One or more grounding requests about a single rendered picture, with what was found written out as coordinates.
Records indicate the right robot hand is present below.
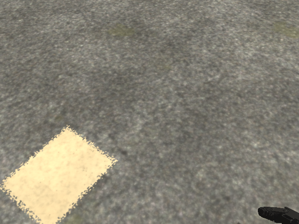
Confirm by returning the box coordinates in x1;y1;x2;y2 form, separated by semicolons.
258;206;299;224

